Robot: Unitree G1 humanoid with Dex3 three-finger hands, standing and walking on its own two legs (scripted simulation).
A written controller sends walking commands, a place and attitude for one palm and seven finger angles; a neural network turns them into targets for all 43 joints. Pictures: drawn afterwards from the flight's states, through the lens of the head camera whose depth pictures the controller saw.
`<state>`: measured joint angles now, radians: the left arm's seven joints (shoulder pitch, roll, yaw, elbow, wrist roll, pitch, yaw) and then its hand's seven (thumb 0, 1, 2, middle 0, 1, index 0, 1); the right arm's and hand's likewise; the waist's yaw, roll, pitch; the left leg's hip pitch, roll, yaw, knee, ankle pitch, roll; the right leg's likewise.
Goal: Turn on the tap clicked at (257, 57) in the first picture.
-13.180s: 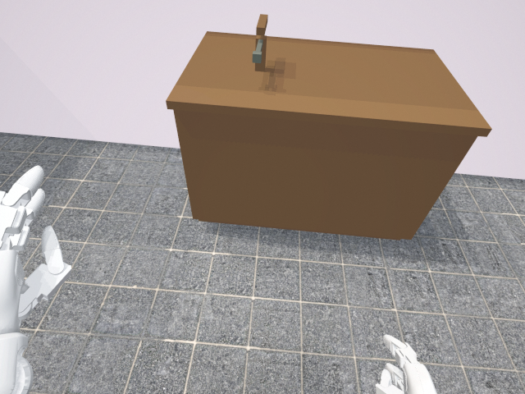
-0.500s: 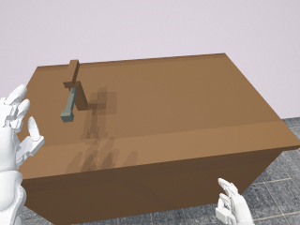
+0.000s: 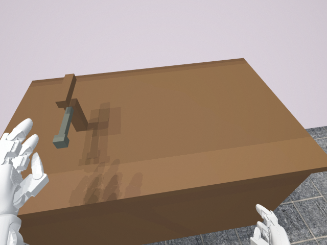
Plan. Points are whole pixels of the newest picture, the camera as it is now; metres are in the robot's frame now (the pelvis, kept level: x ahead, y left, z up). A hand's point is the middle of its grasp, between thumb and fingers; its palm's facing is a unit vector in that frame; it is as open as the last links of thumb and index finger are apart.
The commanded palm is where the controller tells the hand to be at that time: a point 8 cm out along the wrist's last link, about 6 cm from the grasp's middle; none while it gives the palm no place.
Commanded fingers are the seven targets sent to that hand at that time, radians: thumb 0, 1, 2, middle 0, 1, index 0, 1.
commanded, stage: turn the palm inward beside the body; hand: left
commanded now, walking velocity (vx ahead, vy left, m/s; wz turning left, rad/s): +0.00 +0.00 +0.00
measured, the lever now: (61, 141) +0.33 +0.32 +0.07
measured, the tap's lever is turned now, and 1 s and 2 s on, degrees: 0 0 0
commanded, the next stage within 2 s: reach beside the lever's end, fingers flat in 1.22 s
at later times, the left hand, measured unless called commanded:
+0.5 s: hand (32, 197) +0.16 +0.25 +0.14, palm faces +0.42 -0.89 -0.16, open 7.4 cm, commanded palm +0.11 +0.30 +0.15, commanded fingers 0.00 0.90 0.90 -0.20 -0.30 -0.20 -0.30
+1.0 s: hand (36, 202) +0.15 +0.24 +0.14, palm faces +0.45 -0.89 -0.12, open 7.4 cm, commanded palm +0.10 +0.29 +0.15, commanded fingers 0.00 0.90 0.90 -0.20 -0.30 -0.20 -0.30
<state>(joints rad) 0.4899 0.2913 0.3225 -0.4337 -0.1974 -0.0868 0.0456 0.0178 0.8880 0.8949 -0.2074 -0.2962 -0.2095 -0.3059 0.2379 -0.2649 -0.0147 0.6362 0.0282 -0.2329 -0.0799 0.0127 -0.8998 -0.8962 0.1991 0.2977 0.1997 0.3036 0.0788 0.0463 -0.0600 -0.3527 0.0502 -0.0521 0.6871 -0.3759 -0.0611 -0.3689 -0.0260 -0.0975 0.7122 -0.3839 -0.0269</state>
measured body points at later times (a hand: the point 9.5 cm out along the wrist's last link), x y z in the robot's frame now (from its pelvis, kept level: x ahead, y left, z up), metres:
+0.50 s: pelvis -0.03 +0.02 +0.00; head -0.04 +0.01 +0.45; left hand +0.13 +0.30 +0.16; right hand +0.18 -0.18 -0.06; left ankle -0.01 +0.16 -0.72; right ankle -0.01 -0.10 -0.72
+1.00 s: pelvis -0.03 +0.02 +0.00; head -0.04 +0.00 +0.45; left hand +0.12 +0.29 +0.15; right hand +0.18 -0.19 -0.07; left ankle -0.01 +0.16 -0.72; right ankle -0.01 -0.10 -0.72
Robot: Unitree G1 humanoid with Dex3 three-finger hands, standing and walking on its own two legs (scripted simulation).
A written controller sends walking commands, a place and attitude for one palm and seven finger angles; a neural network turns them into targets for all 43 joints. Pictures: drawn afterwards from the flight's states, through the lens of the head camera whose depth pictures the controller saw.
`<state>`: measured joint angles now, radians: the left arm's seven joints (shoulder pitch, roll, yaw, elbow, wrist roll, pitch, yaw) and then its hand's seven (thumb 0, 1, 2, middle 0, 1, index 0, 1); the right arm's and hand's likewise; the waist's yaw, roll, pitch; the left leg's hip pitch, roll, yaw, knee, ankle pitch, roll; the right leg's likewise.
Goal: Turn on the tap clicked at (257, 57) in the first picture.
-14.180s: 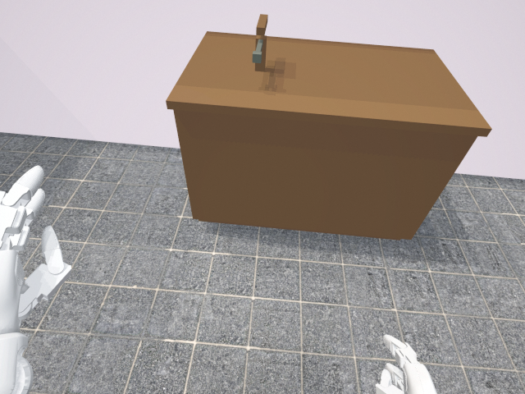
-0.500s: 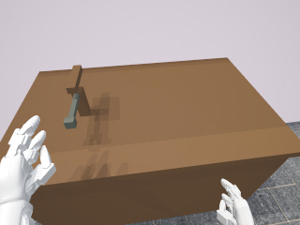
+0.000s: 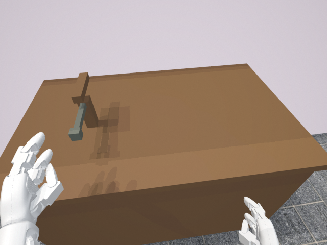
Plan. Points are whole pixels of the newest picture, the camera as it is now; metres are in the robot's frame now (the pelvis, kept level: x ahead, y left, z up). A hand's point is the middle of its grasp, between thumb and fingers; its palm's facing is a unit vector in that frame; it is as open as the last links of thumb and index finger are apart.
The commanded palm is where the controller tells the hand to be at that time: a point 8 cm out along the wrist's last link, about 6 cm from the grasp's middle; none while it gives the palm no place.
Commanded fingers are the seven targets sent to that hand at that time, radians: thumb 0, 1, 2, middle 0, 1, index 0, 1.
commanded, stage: turn the palm inward beside the body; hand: left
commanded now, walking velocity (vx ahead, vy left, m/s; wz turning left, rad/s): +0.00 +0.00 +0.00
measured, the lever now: (76, 134) +0.36 +0.30 +0.07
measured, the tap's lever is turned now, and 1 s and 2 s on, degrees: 0 0 0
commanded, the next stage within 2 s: reach beside the lever's end, fingers flat in 0.22 s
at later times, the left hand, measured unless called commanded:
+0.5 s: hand (63, 179) +0.19 +0.23 +0.14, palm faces +0.46 -0.88 -0.13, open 7.4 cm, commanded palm +0.15 +0.28 +0.14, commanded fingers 0.00 0.90 0.90 -0.20 -0.30 -0.20 -0.30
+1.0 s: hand (62, 166) +0.23 +0.26 +0.12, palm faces +0.47 -0.88 -0.11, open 7.5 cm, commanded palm +0.20 +0.30 +0.12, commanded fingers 0.00 0.90 0.90 -0.19 -0.26 -0.19 -0.26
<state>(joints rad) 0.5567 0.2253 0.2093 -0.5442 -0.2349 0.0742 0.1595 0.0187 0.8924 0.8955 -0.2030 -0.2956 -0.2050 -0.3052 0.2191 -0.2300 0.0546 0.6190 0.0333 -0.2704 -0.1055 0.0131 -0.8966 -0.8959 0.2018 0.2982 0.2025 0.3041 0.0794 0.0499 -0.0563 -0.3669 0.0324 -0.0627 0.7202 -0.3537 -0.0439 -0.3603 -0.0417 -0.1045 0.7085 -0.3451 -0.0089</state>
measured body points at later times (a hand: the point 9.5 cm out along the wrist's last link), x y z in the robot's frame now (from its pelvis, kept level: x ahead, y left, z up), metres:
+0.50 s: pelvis +0.01 -0.01 +0.00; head +0.00 -0.03 +0.45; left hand +0.16 +0.27 +0.15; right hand +0.21 -0.23 -0.07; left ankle +0.02 +0.15 -0.72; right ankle +0.02 -0.11 -0.72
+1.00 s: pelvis +0.01 +0.00 +0.01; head +0.01 -0.01 +0.45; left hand +0.20 +0.30 +0.13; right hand +0.20 -0.23 -0.07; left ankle +0.02 +0.15 -0.72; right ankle +0.02 -0.11 -0.72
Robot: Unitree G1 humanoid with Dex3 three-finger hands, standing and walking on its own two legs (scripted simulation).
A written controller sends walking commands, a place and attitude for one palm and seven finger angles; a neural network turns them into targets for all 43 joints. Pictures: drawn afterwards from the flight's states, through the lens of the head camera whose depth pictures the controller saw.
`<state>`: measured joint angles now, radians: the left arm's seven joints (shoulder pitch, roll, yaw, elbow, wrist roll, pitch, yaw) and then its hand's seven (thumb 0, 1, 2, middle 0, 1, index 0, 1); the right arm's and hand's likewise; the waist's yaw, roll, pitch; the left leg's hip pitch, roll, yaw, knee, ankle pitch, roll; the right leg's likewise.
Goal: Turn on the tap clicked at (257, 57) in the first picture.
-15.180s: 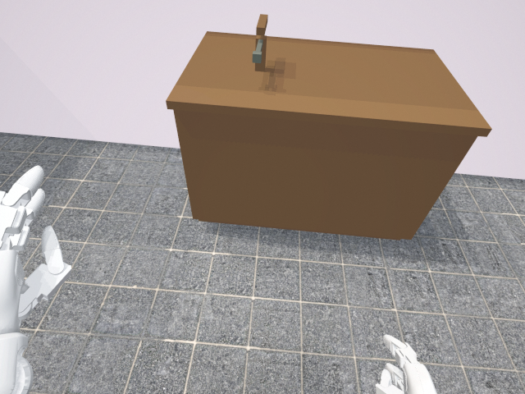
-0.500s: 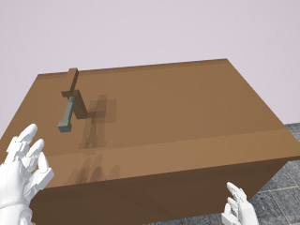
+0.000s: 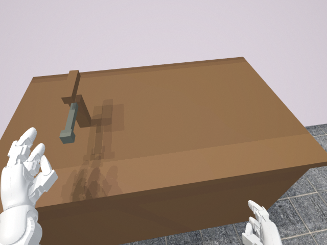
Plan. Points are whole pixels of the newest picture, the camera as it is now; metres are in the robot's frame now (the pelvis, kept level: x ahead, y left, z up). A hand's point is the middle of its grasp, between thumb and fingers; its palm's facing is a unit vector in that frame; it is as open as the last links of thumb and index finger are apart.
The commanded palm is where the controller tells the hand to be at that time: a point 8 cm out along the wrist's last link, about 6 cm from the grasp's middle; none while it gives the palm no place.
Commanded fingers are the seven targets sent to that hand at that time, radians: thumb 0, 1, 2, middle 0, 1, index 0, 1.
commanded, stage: reach beside the lever's end, fingers flat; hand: left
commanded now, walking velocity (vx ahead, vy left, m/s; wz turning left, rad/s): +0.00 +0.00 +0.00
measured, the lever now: (67, 136) +0.35 +0.31 +0.07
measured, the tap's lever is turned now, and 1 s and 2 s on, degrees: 0 0 0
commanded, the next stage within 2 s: push the lever round in 1.52 s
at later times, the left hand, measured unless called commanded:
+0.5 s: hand (58, 160) +0.26 +0.28 +0.10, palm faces +0.49 -0.87 -0.10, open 7.6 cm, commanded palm +0.22 +0.32 +0.09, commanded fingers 0.00 0.90 0.90 -0.17 -0.20 -0.17 -0.20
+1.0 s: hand (54, 149) +0.30 +0.31 +0.08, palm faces +0.51 -0.86 -0.09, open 7.8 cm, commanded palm +0.26 +0.35 +0.07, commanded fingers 0.00 0.90 0.90 -0.15 -0.15 -0.15 -0.15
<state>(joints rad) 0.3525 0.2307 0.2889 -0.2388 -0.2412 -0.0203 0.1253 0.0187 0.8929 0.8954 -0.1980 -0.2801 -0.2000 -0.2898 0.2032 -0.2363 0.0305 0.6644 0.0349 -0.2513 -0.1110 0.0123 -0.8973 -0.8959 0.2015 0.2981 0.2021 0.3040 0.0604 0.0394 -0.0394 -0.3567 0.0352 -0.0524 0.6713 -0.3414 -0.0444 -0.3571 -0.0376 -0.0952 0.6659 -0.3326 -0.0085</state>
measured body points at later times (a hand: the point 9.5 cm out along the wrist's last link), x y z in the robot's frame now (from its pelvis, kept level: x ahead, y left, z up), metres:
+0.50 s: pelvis +0.00 +0.01 +0.00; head +0.01 +0.00 +0.45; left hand +0.23 +0.32 +0.10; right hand +0.18 -0.23 -0.09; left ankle +0.01 +0.15 -0.72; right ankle +0.01 -0.11 -0.72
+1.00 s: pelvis -0.01 +0.01 +0.00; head +0.02 +0.00 +0.44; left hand +0.27 +0.36 +0.09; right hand +0.14 -0.25 -0.11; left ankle +0.01 +0.15 -0.72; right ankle +0.01 -0.11 -0.72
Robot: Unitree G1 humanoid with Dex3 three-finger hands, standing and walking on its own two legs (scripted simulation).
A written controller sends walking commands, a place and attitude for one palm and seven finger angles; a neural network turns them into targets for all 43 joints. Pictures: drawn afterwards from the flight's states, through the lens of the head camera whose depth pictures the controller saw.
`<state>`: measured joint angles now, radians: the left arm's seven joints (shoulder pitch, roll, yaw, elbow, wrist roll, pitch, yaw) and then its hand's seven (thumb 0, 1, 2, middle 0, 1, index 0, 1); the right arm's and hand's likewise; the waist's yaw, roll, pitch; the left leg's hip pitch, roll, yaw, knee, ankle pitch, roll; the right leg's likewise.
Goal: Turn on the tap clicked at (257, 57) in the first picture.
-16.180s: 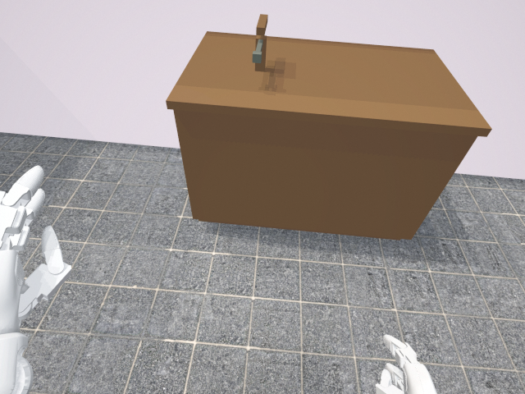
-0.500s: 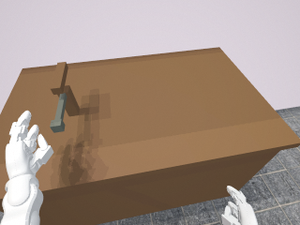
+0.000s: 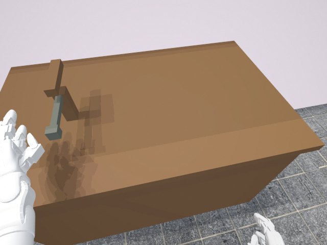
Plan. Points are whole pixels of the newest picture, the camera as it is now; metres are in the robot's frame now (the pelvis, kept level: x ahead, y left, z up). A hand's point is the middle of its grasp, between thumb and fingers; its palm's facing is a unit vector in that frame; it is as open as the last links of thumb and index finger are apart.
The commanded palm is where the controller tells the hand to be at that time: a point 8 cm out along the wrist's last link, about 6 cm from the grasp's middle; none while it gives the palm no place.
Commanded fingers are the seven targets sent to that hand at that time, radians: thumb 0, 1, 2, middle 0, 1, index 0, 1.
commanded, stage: reach beside the lever's end, fingers flat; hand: left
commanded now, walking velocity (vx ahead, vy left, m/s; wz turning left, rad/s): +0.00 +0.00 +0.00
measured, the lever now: (53, 132) +0.35 +0.31 +0.07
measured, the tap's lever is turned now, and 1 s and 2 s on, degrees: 0 0 23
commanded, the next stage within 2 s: push the lever round in 0.52 s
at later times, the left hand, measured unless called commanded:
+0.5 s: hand (45, 142) +0.33 +0.32 +0.06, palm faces +0.52 -0.85 -0.10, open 7.8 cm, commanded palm +0.28 +0.36 +0.06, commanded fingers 0.00 0.90 0.90 -0.15 -0.15 -0.15 -0.15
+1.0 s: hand (49, 143) +0.32 +0.31 +0.06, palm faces +0.51 -0.86 -0.08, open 7.8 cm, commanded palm +0.28 +0.34 +0.06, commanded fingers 0.00 0.90 0.90 -0.15 -0.15 -0.15 -0.15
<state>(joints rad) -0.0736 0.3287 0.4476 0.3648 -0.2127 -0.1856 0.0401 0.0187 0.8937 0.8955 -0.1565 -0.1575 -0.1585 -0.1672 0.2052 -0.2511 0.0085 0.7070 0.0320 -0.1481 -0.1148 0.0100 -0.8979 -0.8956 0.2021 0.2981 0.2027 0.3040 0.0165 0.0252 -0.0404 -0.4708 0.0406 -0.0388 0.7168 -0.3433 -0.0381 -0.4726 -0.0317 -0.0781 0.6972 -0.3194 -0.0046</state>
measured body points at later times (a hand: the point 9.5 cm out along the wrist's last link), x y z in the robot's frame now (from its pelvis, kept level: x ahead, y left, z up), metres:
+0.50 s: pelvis +0.00 +0.01 +0.00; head +0.05 +0.01 +0.44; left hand +0.29 +0.36 +0.07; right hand +0.13 -0.25 -0.11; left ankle +0.01 +0.14 -0.72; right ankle +0.02 -0.12 -0.72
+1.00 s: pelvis +0.01 +0.01 -0.01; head +0.05 +0.01 +0.44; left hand +0.29 +0.35 +0.07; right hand +0.15 -0.24 -0.11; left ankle +0.01 +0.14 -0.72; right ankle +0.02 -0.12 -0.72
